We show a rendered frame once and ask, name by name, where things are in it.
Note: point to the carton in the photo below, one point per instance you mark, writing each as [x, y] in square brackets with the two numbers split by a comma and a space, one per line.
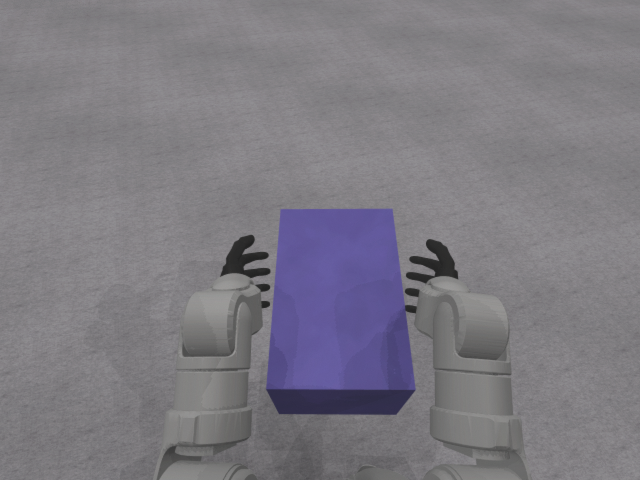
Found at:
[339, 340]

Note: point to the robot left upper arm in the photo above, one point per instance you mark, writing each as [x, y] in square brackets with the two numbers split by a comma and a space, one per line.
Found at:
[201, 470]

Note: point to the left robot hand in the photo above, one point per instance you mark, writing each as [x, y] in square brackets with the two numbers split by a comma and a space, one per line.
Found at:
[235, 262]

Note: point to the right robot hand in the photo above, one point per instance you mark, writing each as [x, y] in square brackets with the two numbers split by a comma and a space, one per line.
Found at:
[444, 267]

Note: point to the right robot shin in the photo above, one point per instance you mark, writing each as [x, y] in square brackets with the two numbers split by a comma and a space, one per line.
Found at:
[365, 467]

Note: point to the robot right forearm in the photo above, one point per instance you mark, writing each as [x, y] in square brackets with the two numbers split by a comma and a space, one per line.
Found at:
[473, 411]

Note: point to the robot left forearm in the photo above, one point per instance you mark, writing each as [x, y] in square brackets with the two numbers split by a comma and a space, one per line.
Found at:
[210, 412]

